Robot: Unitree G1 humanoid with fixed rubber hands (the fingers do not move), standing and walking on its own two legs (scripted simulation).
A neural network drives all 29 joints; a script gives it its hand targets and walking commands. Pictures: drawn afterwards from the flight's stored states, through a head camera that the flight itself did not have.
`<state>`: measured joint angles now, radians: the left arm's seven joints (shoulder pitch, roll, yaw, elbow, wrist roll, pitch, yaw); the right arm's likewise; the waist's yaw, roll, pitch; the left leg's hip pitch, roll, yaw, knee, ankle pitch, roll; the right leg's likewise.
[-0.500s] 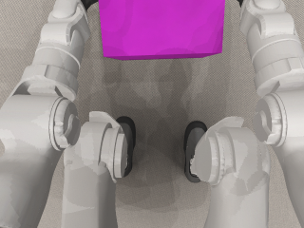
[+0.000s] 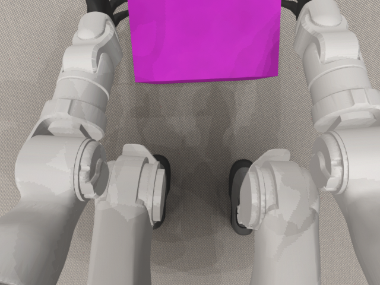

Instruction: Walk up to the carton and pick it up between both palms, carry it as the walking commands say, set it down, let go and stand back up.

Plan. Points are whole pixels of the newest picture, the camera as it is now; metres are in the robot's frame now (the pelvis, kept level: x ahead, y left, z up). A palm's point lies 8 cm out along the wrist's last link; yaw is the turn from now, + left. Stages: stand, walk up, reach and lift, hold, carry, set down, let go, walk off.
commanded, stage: reach and lift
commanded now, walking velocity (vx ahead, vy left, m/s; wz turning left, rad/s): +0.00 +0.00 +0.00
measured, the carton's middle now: (203, 22) +0.55 +0.00 -0.23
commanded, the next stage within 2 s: none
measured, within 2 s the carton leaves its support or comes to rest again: neither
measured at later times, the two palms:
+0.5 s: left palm out of the picture +0.53 +0.16 -0.09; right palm out of the picture +0.56 -0.16 -0.09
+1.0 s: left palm out of the picture +0.51 +0.16 -0.01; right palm out of the picture +0.54 -0.16 -0.01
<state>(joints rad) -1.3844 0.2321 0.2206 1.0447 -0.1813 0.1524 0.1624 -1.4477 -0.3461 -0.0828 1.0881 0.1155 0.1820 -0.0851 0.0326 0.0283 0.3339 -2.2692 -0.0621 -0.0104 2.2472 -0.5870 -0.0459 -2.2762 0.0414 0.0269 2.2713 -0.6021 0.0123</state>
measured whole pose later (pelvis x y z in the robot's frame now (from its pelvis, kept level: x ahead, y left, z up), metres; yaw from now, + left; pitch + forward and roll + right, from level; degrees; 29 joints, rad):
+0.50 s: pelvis +0.00 +0.00 +0.03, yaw +0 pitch +43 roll +2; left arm -1.26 0.10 0.43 0.77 0.04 0.28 0.17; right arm -1.38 -0.26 -0.24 0.93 -0.06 0.27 -0.09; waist 0.04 0.01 0.13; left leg -2.29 -0.08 -0.02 2.11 -0.57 -0.06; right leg -2.31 0.08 0.05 2.13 -0.57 0.03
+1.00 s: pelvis +0.00 +0.00 +0.08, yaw +0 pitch +46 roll +3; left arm -1.14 0.01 0.54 0.65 0.16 0.33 0.11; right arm -1.26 -0.16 -0.33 0.85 -0.16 0.32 -0.10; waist 0.04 0.00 -0.05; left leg -2.20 -0.09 -0.05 1.93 -0.53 -0.07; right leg -2.23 0.11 0.06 1.95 -0.53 0.03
